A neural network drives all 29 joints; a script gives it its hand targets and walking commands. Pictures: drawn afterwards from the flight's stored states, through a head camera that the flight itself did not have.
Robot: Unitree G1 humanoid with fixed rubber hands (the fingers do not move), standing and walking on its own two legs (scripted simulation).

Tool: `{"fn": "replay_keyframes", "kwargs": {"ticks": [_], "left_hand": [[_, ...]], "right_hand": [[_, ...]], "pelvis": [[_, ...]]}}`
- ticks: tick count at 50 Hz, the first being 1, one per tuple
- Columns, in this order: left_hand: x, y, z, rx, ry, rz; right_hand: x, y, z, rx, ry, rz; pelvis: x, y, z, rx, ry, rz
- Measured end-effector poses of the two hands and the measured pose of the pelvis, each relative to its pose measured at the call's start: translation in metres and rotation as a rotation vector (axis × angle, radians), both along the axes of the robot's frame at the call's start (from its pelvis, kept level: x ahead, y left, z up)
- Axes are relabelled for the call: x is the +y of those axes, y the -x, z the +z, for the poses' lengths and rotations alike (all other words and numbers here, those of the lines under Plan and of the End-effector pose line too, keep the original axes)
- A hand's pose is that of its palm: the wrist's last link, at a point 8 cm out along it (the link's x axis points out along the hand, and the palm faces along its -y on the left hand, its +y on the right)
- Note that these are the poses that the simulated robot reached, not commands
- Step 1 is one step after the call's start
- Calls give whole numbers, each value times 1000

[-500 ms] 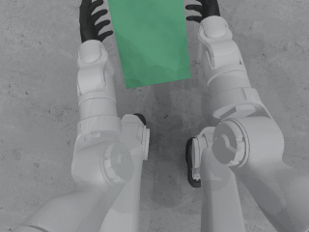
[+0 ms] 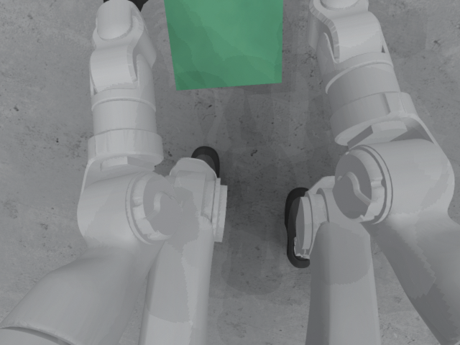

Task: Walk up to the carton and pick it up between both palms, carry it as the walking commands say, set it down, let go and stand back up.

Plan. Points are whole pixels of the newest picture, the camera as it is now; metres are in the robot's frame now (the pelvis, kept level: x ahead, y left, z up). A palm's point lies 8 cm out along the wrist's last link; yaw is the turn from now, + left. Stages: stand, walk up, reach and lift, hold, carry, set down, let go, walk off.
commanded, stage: set down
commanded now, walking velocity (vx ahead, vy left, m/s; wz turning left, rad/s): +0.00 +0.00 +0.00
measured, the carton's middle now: out of the picture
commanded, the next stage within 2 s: none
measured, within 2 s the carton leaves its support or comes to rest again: neither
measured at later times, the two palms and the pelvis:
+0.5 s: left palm out of the picture +0.53 +0.24 -0.19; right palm out of the picture +0.57 -0.01 -0.22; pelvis +0.01 +0.00 -0.03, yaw +0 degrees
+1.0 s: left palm out of the picture +0.53 +0.25 -0.21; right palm out of the picture +0.57 -0.01 -0.24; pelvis +0.01 -0.01 -0.04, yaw +0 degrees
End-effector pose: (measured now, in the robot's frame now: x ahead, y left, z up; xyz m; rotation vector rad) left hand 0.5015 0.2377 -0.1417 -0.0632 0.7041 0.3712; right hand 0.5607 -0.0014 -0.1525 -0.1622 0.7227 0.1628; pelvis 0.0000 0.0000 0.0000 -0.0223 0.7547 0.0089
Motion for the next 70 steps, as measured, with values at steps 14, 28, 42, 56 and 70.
{"fn": "replay_keyframes", "kwargs": {"ticks": [14, 28, 42, 56, 70], "left_hand": [[11, -17, -31, 35, 1, -45], [2, -35, -55, 60, 13, -91], [9, -31, -62, 59, 25, -78], [12, -31, -68, 55, 32, -74], [13, -35, -73, 53, 34, -70]], "right_hand": [[3, -5, -42, 43, -20, 34], [-12, -7, -77, 63, -35, 47], [-6, -6, -87, 80, -42, 87], [-6, -5, -89, 86, -54, 101], [-7, -8, -94, 92, -81, 105]], "pelvis": [[-2, -7, -18, -8, -8, -10], [-3, -11, -33, -39, -36, -29], [-7, -13, -37, -66, -45, -37], [-4, -10, -39, -96, -43, -38], [-3, -13, -38, -89, -43, -36]]}}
